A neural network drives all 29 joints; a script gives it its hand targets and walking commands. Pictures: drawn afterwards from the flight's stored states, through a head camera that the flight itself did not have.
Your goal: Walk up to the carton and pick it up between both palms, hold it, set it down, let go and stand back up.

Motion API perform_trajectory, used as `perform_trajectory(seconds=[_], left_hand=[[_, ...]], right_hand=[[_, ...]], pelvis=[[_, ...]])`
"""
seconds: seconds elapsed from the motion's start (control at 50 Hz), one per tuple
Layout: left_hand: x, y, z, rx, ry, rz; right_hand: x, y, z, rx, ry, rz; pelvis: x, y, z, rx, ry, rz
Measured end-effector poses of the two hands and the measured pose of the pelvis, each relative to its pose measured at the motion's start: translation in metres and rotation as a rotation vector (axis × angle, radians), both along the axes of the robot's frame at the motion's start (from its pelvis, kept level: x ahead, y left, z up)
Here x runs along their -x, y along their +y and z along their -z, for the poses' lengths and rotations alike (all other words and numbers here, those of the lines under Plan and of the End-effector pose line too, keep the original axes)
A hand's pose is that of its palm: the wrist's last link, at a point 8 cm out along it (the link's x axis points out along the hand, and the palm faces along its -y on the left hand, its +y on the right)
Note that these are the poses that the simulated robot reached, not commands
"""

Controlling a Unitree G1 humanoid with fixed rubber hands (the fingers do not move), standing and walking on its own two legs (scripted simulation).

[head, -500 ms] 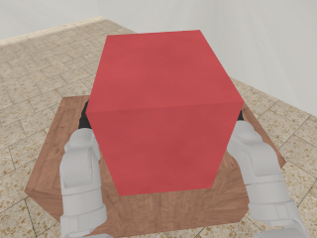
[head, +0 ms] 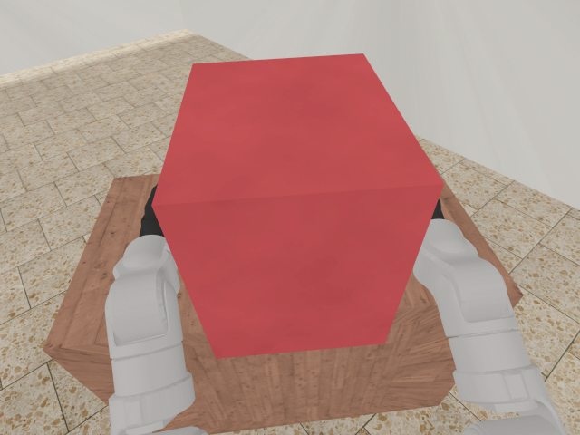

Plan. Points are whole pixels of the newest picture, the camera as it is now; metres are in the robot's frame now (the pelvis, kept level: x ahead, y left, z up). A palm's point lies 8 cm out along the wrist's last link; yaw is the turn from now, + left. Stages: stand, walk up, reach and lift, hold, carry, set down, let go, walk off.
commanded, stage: hold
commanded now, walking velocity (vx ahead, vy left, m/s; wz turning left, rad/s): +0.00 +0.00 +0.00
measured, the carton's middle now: (289, 205) +0.40 +0.01 +0.15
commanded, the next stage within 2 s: none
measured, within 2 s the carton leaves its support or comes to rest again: neither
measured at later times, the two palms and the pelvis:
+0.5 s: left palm (158, 239) +0.34 +0.17 +0.16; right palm (422, 221) +0.35 -0.16 +0.16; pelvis +0.00 +0.00 +0.00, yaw +0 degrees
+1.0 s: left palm (161, 239) +0.34 +0.17 +0.17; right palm (425, 221) +0.34 -0.16 +0.16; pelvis +0.00 +0.00 +0.00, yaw +0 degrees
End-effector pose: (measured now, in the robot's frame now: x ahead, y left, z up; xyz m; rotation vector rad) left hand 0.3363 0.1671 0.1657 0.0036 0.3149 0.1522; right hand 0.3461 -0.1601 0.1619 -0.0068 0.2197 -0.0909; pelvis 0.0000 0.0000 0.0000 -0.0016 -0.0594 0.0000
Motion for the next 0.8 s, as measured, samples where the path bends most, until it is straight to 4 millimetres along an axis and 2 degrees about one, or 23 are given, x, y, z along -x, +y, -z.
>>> perform_trajectory(seconds=[0.8], left_hand=[[-0.001,-0.0015,0.0005,-0.008,0.003,0.012]], right_hand=[[0.0018,-0.0016,0.0006,0.002,0.0,0.009]], pelvis=[[-0.0035,0.002,0.0,-0.001,-0.002,0.003]])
